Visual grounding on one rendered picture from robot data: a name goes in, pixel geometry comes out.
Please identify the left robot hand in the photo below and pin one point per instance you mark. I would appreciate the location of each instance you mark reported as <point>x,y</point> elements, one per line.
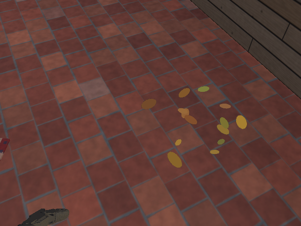
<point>46,217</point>

